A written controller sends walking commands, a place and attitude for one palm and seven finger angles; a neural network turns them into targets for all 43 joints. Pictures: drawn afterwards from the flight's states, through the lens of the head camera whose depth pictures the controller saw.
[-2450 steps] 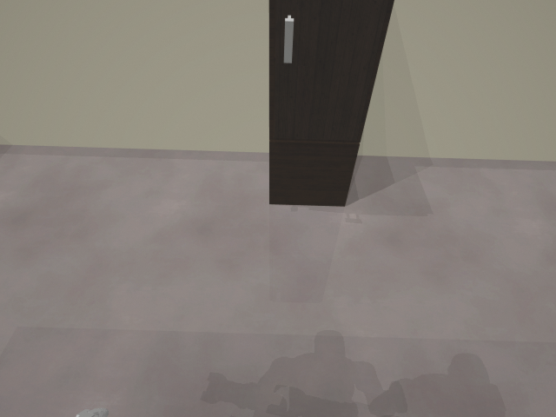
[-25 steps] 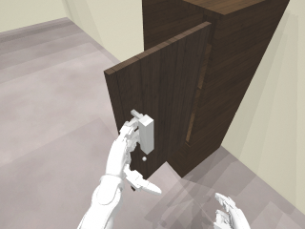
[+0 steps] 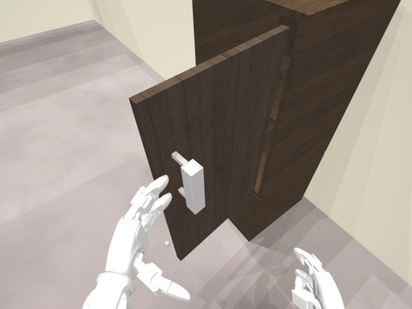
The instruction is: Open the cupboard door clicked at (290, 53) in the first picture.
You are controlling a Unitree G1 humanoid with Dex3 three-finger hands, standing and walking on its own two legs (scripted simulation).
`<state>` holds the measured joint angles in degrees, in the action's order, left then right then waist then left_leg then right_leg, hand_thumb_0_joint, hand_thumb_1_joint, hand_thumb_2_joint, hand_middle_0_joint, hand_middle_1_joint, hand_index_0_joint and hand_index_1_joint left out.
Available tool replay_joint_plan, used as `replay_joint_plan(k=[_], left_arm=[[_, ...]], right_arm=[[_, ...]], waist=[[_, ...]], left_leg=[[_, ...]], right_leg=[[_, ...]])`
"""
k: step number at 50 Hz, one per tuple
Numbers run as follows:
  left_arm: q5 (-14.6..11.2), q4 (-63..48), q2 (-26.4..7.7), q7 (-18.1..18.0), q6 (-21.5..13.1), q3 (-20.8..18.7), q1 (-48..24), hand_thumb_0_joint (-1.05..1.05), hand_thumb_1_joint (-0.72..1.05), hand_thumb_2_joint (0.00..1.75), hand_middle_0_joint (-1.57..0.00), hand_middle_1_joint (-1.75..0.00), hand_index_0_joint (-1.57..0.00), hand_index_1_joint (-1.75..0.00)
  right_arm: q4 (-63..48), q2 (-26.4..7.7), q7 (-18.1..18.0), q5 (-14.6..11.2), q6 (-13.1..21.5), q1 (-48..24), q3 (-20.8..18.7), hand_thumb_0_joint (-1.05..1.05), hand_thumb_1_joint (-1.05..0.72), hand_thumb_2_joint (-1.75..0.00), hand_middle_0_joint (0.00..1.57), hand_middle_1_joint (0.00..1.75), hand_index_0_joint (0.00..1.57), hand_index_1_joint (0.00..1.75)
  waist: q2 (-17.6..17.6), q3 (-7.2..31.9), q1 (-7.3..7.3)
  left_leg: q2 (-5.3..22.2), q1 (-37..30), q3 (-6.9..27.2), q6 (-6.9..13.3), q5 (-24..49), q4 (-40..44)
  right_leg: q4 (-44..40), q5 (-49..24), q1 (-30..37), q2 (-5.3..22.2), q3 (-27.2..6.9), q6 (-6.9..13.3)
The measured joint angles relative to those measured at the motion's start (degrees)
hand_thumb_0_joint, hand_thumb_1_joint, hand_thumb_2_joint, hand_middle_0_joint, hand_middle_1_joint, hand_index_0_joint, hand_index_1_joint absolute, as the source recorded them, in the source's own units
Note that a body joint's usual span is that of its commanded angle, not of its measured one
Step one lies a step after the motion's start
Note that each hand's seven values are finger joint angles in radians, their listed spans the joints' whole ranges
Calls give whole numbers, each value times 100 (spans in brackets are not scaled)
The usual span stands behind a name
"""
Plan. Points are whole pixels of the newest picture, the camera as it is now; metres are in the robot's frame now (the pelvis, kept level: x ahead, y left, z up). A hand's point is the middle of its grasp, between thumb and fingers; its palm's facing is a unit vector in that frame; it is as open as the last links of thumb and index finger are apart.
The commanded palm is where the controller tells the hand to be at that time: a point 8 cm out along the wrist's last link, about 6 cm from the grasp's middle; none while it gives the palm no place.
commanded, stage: slide the hand sideways off the handle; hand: left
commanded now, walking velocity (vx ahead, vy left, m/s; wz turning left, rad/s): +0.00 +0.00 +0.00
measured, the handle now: (186, 182) +0.33 +0.06 +0.09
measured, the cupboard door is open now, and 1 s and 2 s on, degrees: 96 96 96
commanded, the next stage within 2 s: draw the hand back to the body in 0.26 s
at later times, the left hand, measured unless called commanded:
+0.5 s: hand (138, 257) +0.19 +0.12 +0.09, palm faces -0.08 -1.00 -0.04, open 16.3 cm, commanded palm +0.16 +0.18 +0.11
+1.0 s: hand (74, 248) +0.18 +0.20 +0.14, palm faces +0.15 -0.96 -0.25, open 15.5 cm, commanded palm +0.14 +0.25 +0.15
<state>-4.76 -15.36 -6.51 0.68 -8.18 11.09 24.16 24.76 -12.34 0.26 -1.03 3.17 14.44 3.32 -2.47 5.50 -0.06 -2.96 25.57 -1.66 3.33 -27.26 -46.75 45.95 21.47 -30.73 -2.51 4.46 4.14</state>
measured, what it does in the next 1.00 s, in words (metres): stands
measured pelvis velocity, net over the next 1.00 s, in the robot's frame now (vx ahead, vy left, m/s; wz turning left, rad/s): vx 0.00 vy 0.01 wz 0.01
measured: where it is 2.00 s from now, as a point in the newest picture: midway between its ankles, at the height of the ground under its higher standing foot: outside the picture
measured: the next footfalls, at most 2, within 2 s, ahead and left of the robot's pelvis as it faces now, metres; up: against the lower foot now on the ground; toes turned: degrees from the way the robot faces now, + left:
none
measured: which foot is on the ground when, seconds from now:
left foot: down 0.00-1.00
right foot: down 0.00-1.00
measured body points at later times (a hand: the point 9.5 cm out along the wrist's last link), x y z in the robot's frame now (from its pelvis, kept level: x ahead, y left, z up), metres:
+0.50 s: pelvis +0.00 +0.00 -0.01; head +0.00 -0.02 +0.44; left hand +0.19 +0.17 +0.10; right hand +0.18 -0.23 -0.07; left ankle -0.04 +0.08 -0.70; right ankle +0.02 -0.07 -0.70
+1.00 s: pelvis +0.00 +0.01 +0.02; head -0.02 +0.00 +0.47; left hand +0.17 +0.25 +0.15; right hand +0.19 -0.20 -0.05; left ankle -0.04 +0.08 -0.70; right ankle +0.02 -0.07 -0.70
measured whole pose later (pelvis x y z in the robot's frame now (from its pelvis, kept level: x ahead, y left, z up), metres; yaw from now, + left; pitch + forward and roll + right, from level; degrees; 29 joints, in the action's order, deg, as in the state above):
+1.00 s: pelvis +0.00 +0.01 +0.02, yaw +1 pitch +1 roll -2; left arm -6.3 -26.2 -16.4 -0.2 -2.7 -5.7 31.6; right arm 29.6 -13.1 -3.9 -1.2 9.7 14.5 3.5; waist -3.7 4.0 2.0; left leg -2.8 16.5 -0.5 4.0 -24.1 -39.8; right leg 36.6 17.5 -20.2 -2.9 5.1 3.3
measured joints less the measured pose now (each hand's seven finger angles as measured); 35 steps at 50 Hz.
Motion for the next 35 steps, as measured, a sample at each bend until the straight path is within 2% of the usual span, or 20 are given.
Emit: replay_joint_plan(k=[11,19,28,35], left_arm=[[-312,-372,-206,357,-176,-627,705,-1,-50,30,-17,-31,-18,-31],[-484,-362,-314,636,-280,-704,625,-1,-50,30,-15,-30,-15,-30],[-586,-614,-455,635,-60,-939,684,-1,-50,30,-15,-30,-15,-30],[-761,-780,-582,813,200,-1235,756,-1,-50,30,-15,-30,-15,-30]], right_arm=[[-14,-115,-72,-26,245,171,-41,2,-91,-90,20,30,20,30],[56,-223,-151,-52,454,158,-87,2,-91,-90,20,30,20,30],[72,-137,-188,-116,512,223,-46,2,-91,-90,20,30,20,30],[156,-129,-250,-155,586,211,27,2,-91,-90,20,30,21,30]], waist=[[-32,103,10],[-71,107,-1],[-107,169,6],[-135,135,61]], left_leg=[[41,212,117,-61,-95,-216],[43,440,189,-63,-141,-443],[42,208,122,-28,-97,-292],[32,-47,146,2,-16,-108]], right_leg=[[128,86,-150,-26,127,57],[257,104,-316,-15,215,62],[134,51,-113,-25,137,27],[-92,-41,173,-23,145,-8]])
